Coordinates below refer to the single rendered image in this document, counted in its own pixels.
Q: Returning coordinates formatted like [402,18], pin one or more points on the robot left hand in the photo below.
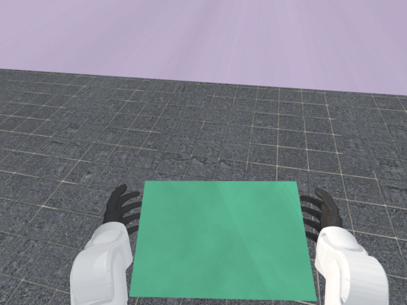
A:
[115,211]

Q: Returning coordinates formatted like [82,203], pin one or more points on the carton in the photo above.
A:
[222,240]

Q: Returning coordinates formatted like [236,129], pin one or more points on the robot right hand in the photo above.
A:
[329,215]

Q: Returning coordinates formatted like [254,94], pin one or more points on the robot right forearm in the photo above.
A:
[352,277]

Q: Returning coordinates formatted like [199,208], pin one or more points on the robot left forearm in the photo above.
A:
[98,274]

